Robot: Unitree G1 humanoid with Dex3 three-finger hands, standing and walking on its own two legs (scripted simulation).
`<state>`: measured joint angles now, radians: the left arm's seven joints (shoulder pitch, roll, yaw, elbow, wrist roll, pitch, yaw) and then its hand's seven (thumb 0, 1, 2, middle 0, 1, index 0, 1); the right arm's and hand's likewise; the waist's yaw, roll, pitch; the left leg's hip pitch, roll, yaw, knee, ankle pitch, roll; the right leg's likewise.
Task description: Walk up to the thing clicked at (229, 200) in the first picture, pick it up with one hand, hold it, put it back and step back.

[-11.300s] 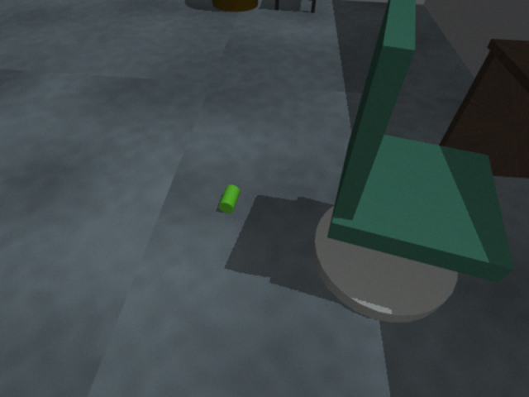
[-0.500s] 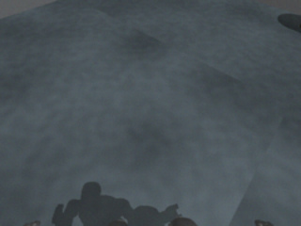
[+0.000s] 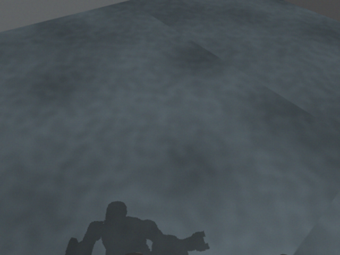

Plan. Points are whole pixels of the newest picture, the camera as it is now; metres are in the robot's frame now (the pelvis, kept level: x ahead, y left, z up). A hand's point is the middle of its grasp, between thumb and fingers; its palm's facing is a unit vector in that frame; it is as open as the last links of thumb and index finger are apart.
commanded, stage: walk up
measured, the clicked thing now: out of the picture -0.12 -0.77 -0.71
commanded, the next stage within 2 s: stand in 0.46 s
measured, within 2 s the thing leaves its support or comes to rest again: neither
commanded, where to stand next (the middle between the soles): +0.07 -0.03 m, yaw +1 degrees
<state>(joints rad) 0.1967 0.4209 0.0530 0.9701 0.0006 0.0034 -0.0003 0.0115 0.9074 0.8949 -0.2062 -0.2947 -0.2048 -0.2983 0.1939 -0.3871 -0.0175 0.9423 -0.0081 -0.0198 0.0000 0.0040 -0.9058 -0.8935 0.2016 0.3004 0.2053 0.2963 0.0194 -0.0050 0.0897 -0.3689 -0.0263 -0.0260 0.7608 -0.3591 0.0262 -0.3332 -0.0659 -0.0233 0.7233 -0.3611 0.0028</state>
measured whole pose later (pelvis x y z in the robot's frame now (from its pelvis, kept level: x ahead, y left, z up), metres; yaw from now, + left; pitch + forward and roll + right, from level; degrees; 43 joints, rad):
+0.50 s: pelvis +0.01 -0.02 +0.03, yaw +3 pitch -2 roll -1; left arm 0.06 0.37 0.01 1.12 0.00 -0.02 -0.01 0.01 0.91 0.89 -0.21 -0.29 -0.21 -0.30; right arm 0.05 -0.36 0.01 1.12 0.00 -0.01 0.01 0.00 -0.91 -0.89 0.20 0.30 0.20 0.30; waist 0.02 0.00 0.05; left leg -0.21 -0.02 -0.09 0.44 -0.20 -0.01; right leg -0.16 -0.06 -0.10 0.41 -0.22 0.02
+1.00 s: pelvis +0.01 -0.03 +0.04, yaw +1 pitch -2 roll +0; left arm 0.08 0.35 0.01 1.14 0.00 -0.02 -0.01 0.01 0.91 0.89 -0.21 -0.29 -0.21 -0.30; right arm 0.07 -0.34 0.00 1.16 -0.01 0.00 0.01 0.00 -0.91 -0.89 0.20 0.30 0.20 0.30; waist 0.01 0.00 0.05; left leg -0.14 0.01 -0.06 0.33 -0.16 -0.03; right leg -0.12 -0.03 -0.06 0.33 -0.18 0.01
